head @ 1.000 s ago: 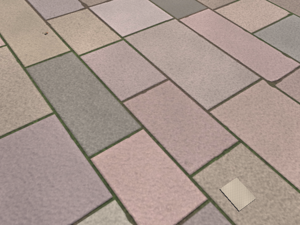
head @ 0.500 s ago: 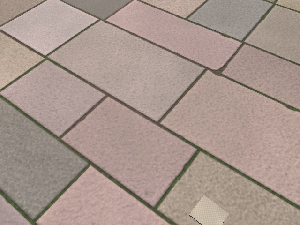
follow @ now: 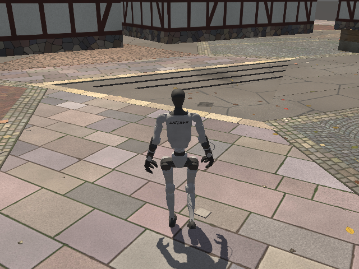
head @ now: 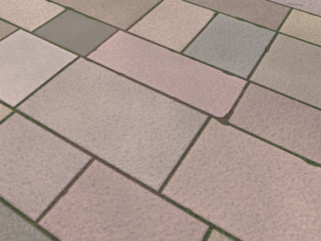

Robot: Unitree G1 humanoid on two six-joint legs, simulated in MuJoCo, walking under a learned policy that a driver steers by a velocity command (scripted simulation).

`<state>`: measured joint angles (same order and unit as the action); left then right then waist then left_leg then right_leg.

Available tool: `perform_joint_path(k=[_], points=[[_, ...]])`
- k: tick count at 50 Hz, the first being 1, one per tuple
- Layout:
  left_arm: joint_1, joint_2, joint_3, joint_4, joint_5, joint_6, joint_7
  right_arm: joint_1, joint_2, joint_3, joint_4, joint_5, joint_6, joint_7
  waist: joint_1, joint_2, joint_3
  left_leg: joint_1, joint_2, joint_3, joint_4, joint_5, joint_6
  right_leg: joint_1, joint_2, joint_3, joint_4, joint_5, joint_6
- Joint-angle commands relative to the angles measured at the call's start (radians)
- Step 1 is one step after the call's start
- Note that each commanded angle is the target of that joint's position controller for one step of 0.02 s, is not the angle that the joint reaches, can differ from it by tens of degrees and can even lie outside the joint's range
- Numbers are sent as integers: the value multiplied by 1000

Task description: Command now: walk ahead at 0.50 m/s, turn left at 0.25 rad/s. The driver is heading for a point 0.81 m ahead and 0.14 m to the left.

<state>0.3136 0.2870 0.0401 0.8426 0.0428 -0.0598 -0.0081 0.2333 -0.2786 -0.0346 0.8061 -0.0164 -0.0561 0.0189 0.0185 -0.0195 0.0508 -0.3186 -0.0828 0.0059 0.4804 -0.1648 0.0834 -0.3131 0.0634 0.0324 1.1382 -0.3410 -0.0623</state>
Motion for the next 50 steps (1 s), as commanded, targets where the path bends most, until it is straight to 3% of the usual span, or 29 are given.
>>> perform_joint_path(k=[1,4,7,10,14,16,18,19,20,21,22,23,24,25,27,30,33,37,41,43,44,45,46,47,48,49,50], points=[[7,80,8,-77,13,1,-10,91,-102,-28,-3,11,-18,-1,0,89,-58,227,249,-373,-232,260,158,-225,-96,27,-33,41,34],[-50,61,-4,-99,12,15,-14,141,-130,-40,21,18,-20,-7,-4,85,-50,197,228,-337,-266,280,182,-259,-106,-4,-119,49,75],[-203,51,-14,-152,7,18,-15,187,-128,-45,37,19,-12,-11,-39,86,-1,167,199,-324,-303,227,166,-308,-116,-25,-275,164,105],[-310,38,-25,-187,-1,13,-19,238,-132,-53,52,17,-8,-13,-78,91,-6,190,178,-317,-275,264,135,-289,-97,-31,-411,276,112],[-393,45,-29,-223,-15,1,-15,277,-140,-60,56,5,0,-20,-104,99,-17,248,195,-359,-196,373,118,-249,-64,-23,-513,285,98],[-353,65,-23,-220,-17,-7,-10,241,-151,-66,42,1,3,-28,-71,107,-24,236,205,-392,-149,384,91,-149,-53,-6,-581,240,78],[-193,98,-7,-171,-19,-19,4,186,-167,-71,25,4,1,-25,9,89,-81,178,166,-389,-8,456,54,98,-21,-15,-674,203,46],[-75,145,11,-146,-6,-33,19,181,-149,-67,19,14,-7,-16,63,25,-161,106,104,-338,178,393,28,290,-102,56,-711,176,11],[88,217,28,-142,15,-35,37,193,-71,-47,-14,21,-17,-15,111,-104,-314,-6,46,-232,446,55,13,498,-363,306,-740,-45,-36],[42,277,46,-142,13,-13,38,302,-40,-41,-41,37,-8,-16,27,-308,-342,-268,-68,-129,630,-421,-5,589,-525,731,-878,-162,-142],[-20,175,35,-151,-1,-2,33,269,-115,-50,1,2,14,-25,7,-110,-195,-344,39,-124,719,-335,-2,455,-490,684,-880,-270,-140],[-72,97,16,-161,-10,-4,28,195,-115,-53,-2,-7,18,-12,5,-22,-94,-326,64,-118,704,-240,-6,337,-428,522,-896,-183,-117],[-93,68,8,-154,-6,-8,23,164,-92,-51,-9,-7,21,-3,-10,-18,-51,-301,91,-107,678,-191,-17,263,-382,388,-919,-18,-101],[-82,60,6,-142,-8,-16,24,143,-85,-52,-12,-17,30,5,-15,-53,-33,-283,113,-96,657,-174,-25,224,-347,290,-932,91,-87],[-52,60,8,-118,-17,-35,20,134,-72,-49,-20,-22,48,20,-27,-89,-39,-264,120,-78,656,-142,-35,199,-315,178,-945,249,-78],[-14,71,17,-93,-27,-51,15,48,-58,-43,-57,-22,59,36,-27,-71,-36,-345,136,-71,646,-66,-47,230,-322,81,-972,371,-91],[23,69,20,-67,-25,-48,14,-53,-49,-35,-94,-21,59,48,-13,-60,-10,-410,145,-50,565,24,-61,252,-308,-15,-986,447,-92],[56,82,24,-38,-24,-44,13,-192,-20,-13,-141,-17,50,63,16,-61,19,-347,139,22,329,149,-50,254,-284,-132,-981,499,-69],[119,110,31,0,-23,-29,24,-284,-26,-6,-184,-24,49,68,39,-59,37,-301,117,94,184,72,0,356,-320,-186,-929,621,-54],[157,120,27,31,-20,-17,27,-261,-25,-6,-179,-34,45,54,23,-72,14,-189,59,113,129,-35,39,379,-331,-199,-835,892,-55],[168,130,26,46,-18,-11,26,-195,-34,-11,-155,-37,40,44,-9,-81,-23,-94,23,114,103,-74,63,386,-336,-202,-741,1027,-57],[168,134,22,55,-22,-4,25,-63,-53,-22,-108,-42,29,33,-69,-69,-92,73,-5,107,35,-56,88,355,-325,-217,-592,1046,-51],[151,122,14,46,-31,-3,24,103,-95,-40,-52,-57,18,18,-147,-36,-184,338,55,36,-6,-17,117,201,-297,-229,-380,861,-37],[186,7,-16,-11,-60,-8,6,216,-205,-65,-37,-76,13,-1,-157,172,-352,700,407,-385,-24,-66,214,-158,-181,-234,-5,240,7],[176,74,9,-13,-57,-2,10,235,-238,-76,-42,-30,23,-13,-160,166,-442,701,560,-682,-142,92,282,-280,-45,-89,223,-200,17],[66,109,25,-30,-50,1,15,160,-205,-69,-32,-9,23,-20,-142,55,-279,573,485,-473,-141,165,235,-342,-92,30,225,-107,5],[50,70,14,-32,-55,-7,9,97,-143,-51,-22,-7,14,-21,-95,68,-141,410,436,-329,-181,207,191,-327,-127,23,147,-47,-1]])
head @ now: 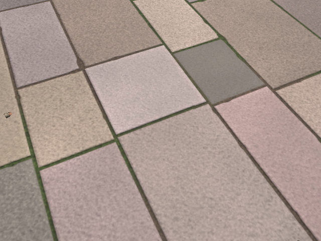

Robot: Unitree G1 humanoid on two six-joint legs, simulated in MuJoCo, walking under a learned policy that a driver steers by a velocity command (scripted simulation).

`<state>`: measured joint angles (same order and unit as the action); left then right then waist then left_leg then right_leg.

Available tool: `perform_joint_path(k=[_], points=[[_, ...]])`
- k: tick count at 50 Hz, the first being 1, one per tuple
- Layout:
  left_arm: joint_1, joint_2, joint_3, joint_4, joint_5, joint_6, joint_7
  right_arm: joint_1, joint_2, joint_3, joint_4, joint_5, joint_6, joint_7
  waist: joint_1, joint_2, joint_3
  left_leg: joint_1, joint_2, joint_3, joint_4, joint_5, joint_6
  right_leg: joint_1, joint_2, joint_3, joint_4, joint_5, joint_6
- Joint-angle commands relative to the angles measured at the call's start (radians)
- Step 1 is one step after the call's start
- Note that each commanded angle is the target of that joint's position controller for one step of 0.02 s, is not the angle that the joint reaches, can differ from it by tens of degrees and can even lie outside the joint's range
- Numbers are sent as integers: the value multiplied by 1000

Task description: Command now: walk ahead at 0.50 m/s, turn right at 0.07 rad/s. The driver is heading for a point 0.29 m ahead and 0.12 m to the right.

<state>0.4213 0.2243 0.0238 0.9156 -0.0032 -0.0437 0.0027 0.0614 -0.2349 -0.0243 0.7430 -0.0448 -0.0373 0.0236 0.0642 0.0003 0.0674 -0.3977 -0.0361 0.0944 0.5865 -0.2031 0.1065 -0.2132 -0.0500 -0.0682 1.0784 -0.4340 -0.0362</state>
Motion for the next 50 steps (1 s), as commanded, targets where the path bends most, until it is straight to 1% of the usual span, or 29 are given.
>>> perform_joint_path(k=[1,2,3,5,7,9,11,13,15,18,19,20,21,22,23,24,25,26,28,31,35,37,38,39,40,41,43,45,50], points=[[-39,120,33,-81,-2,-17,-4,218,-130,-45,45,19,-15,-23,-97,29,-89,385,334,-320,-330,252,109,-380,-42,119,123,84,-27],[-8,111,35,-61,19,0,-7,187,-98,-35,51,25,-25,-24,-63,61,-53,305,295,-250,-361,262,73,-328,-50,116,80,108,-19],[28,93,34,-37,30,16,-14,178,-80,-29,54,25,-35,-24,-48,76,-51,260,274,-202,-388,258,57,-281,-46,111,71,134,-13],[19,74,39,-36,28,31,-29,206,-91,-33,76,27,-57,-22,-33,68,-46,254,262,-150,-425,288,51,-298,-38,107,61,187,-10],[-51,64,42,-54,26,36,-37,230,-101,-38,94,29,-68,-24,-40,73,-14,264,255,-95,-458,279,44,-374,-49,105,28,263,-3],[-121,62,43,-73,29,35,-39,260,-86,-33,114,27,-70,-27,-52,65,19,276,248,-52,-460,368,45,-431,-45,104,-39,324,7],[-166,38,33,-88,33,26,-36,267,-74,-25,133,29,-69,-31,-46,64,32,270,225,18,-420,583,43,-394,-22,71,-186,374,14],[-222,9,17,-98,34,21,-34,289,-81,-21,155,33,-66,-35,-66,80,24,275,215,60,-389,696,38,-319,7,14,-337,425,9],[-250,6,11,-101,37,17,-30,335,-91,-20,187,33,-59,-41,-83,86,5,337,228,59,-350,771,38,-276,34,-18,-418,439,-4],[-186,38,16,-77,45,5,-16,331,-111,-24,215,30,-46,-52,-50,109,-29,410,255,39,-218,901,31,-192,71,-19,-485,349,-51],[-120,56,23,-51,49,-5,-11,322,-117,-25,220,32,-41,-56,-22,100,-59,426,248,33,-126,901,21,-127,89,-15,-540,349,-68],[-35,71,30,-18,58,-21,-6,314,-123,-27,224,40,-35,-56,25,55,-100,405,214,51,21,801,-4,-7,88,-5,-665,493,-84],[49,147,46,3,69,-35,2,341,-105,-19,205,47,-37,-57,41,-27,-201,270,163,64,224,476,-36,209,-69,125,-624,962,-118],[66,211,61,18,55,-28,9,507,29,13,216,84,-28,-47,-28,-243,-383,23,3,34,550,-425,-65,515,-362,412,-531,1478,-326],[58,172,54,7,-2,-17,7,469,-62,-11,249,69,-1,-51,0,-86,-446,27,-3,-124,612,-446,-75,435,-356,433,-580,1361,-362],[-43,150,44,-8,-8,-8,11,381,-72,-18,223,51,7,-48,-22,-78,-301,-10,22,-140,616,-406,-76,292,-317,368,-665,1136,-336],[-132,91,25,-18,0,-1,16,319,-54,-15,217,32,10,-48,-45,-51,-169,-23,47,-142,552,-355,-79,156,-273,320,-730,967,-290],[-176,55,12,-19,4,1,23,301,-48,-17,222,20,18,-48,-69,-48,-101,11,67,-145,483,-305,-88,55,-232,265,-775,891,-248],[-203,40,3,-5,17,3,29,360,-10,-9,258,12,44,-48,-108,-68,-100,142,59,-115,376,-246,-102,-61,-167,183,-806,790,-199],[-191,68,7,17,28,0,24,354,11,-3,279,21,64,-59,-102,-82,-122,179,49,-95,208,-241,-111,-67,-148,174,-820,603,-185],[-201,87,13,40,24,23,20,309,0,-3,295,24,76,-65,-86,-112,-94,221,49,-78,62,-146,-102,-133,-139,221,-877,128,-153],[-223,82,13,45,12,38,22,327,14,2,317,18,69,-63,-102,-83,-56,293,48,-66,-71,-61,-85,-203,-125,230,-883,-38,-108],[-207,72,12,54,11,43,23,324,7,5,318,12,61,-64,-99,-52,-26,307,75,-105,-155,-30,-74,-229,-114,233,-882,-90,-69],[-190,61,12,60,11,45,21,330,-14,5,316,4,50,-66,-85,-13,-4,290,137,-181,-235,-63,-60,-226,-88,220,-847,-69,-35],[-164,39,12,63,-1,50,18,288,-42,2,318,22,43,-66,-41,100,45,123,162,-245,-286,-192,-44,-146,-14,148,-822,32,-14],[-160,32,9,81,4,50,15,261,-13,10,318,29,31,-64,-33,116,42,28,174,-263,-342,-247,-51,-8,-1,128,-765,161,-10],[-126,26,7,107,13,44,14,237,-16,9,321,36,15,-64,-14,103,5,8,159,-243,-367,-208,-72,103,-11,128,-736,256,-12],[-120,36,7,125,18,37,15,258,-11,9,330,38,11,-68,-25,59,-8,74,140,-216,-337,-126,-71,79,-26,143,-749,261,-19],[-125,17,-2,157,12,32,23,314,11,11,355,33,18,-67,-53,8,0,149,130,-194,-301,-61,-56,19,-31,147,-775,243,-12]])
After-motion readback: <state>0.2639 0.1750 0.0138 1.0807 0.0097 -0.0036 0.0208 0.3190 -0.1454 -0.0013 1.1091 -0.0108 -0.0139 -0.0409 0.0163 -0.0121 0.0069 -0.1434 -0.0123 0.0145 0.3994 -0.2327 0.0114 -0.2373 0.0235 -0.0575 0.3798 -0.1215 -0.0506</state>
